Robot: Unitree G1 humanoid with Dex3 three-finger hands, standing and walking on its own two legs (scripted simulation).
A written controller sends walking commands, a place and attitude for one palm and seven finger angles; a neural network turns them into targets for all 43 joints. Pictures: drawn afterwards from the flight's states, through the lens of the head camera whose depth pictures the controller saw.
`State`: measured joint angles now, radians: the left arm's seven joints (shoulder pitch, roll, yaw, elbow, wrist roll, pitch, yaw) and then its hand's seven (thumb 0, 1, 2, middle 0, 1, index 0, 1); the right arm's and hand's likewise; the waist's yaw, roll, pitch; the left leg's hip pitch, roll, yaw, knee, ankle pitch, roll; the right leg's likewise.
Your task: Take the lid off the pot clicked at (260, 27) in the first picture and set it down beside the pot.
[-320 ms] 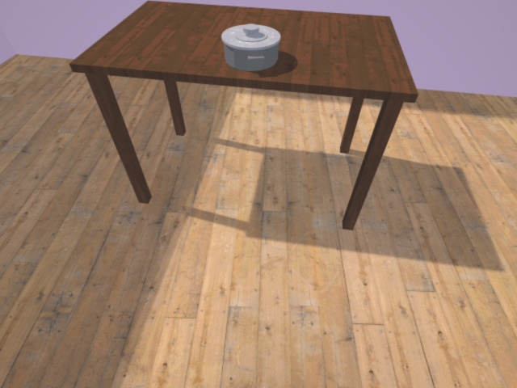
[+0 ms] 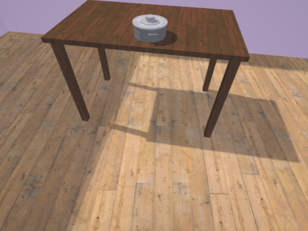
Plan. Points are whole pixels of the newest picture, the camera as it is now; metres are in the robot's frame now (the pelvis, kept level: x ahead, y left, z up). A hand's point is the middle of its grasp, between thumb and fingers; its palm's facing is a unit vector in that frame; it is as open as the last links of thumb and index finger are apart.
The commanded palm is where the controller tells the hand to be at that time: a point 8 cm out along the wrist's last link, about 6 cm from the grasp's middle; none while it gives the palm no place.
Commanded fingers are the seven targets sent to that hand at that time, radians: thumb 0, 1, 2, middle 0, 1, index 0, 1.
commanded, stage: look at it before walking up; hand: left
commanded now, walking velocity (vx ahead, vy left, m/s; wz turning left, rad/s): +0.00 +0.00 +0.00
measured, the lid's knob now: (149, 17) +1.14 +0.09 +0.08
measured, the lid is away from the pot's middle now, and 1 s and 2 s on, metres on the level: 0.00 0.00 0.00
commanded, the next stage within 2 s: walk to a spot facing it in 0.32 s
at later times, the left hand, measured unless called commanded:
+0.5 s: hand out of the picture +0.07 +0.24 -0.16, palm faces -0.01 -0.95 -0.31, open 7.4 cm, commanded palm none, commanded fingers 0.00 0.90 0.90 -0.20 -0.30 -0.20 -0.30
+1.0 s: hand (99, 210) +0.22 +0.19 -0.17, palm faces +0.00 -0.98 -0.17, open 7.3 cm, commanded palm none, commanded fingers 0.00 0.90 0.90 -0.20 -0.30 -0.20 -0.30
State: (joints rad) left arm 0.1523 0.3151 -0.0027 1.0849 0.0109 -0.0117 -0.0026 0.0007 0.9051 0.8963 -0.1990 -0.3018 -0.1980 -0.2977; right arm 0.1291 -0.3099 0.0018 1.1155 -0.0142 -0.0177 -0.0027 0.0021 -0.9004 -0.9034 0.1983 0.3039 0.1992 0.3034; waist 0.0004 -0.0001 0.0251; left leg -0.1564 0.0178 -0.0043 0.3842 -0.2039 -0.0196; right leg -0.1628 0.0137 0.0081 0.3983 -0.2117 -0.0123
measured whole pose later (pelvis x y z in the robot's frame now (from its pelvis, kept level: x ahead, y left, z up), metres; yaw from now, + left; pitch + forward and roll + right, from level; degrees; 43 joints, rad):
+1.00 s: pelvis +0.14 +0.01 -0.01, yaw +1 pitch +0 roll +1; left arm 0.18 0.18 0.06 1.00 0.01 -0.01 -0.04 0.01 0.92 0.90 -0.19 -0.30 -0.19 -0.30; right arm 0.55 -0.09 -0.01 1.20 -0.02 -0.08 -0.02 0.00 -0.90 -0.90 0.20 0.30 0.20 0.30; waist -0.05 -0.01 0.08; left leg 0.09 0.00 0.03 0.28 -0.36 -0.01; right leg -0.57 -0.09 -0.10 0.74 -0.21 -0.01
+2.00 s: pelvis +0.36 +0.01 -0.01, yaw +0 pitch +0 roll +0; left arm 0.30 0.14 0.06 0.99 0.03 0.01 0.02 0.00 0.91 0.90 -0.20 -0.30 -0.20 -0.30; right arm 0.19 -0.20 -0.06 1.03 -0.02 0.04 -0.02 0.00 -0.91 -0.90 0.19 0.30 0.19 0.30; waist 0.03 0.02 0.04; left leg -0.40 0.06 0.07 0.94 -0.46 -0.03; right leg -0.28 0.00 -0.06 0.52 -0.25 -0.04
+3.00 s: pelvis +0.58 +0.01 -0.02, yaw -7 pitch -1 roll -1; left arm 0.42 0.17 0.04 1.13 0.01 -0.02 0.01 0.00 0.91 0.90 -0.20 -0.30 -0.20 -0.30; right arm 0.09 -0.18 -0.03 0.96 -0.03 -0.07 0.00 0.00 -0.91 -0.90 0.19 0.30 0.19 0.30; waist 0.05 -0.03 0.08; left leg -0.38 0.04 0.13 0.64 -0.24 0.06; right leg -0.17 -0.05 -0.06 0.87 -0.52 0.00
